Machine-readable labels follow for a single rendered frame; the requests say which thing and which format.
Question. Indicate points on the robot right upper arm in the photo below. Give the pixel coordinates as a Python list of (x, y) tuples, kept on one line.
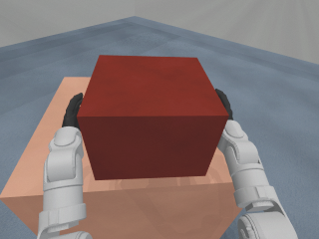
[(264, 225)]

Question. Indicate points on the right robot forearm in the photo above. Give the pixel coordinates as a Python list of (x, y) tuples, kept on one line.
[(252, 189)]

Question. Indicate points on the left robot hand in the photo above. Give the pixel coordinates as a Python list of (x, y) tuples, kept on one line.
[(70, 117)]

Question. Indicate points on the pedestal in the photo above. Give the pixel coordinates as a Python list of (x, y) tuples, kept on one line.
[(186, 207)]

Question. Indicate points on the carton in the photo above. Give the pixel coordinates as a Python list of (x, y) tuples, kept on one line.
[(150, 117)]

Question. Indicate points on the right robot hand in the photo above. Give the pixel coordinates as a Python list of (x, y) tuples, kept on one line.
[(225, 102)]

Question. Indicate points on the left robot forearm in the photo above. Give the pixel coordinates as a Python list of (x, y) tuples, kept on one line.
[(63, 202)]

